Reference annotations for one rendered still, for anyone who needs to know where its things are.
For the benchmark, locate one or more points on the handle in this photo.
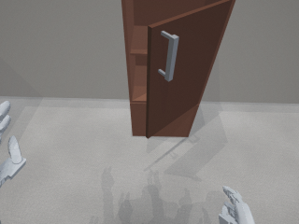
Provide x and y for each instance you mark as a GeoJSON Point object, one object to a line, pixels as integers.
{"type": "Point", "coordinates": [171, 56]}

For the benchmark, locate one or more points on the robot left hand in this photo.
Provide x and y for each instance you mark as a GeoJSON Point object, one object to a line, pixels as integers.
{"type": "Point", "coordinates": [11, 166]}

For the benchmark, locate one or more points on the robot right hand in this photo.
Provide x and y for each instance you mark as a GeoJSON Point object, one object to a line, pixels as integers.
{"type": "Point", "coordinates": [239, 211]}

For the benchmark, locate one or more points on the cupboard door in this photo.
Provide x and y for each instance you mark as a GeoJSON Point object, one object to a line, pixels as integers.
{"type": "Point", "coordinates": [198, 32]}

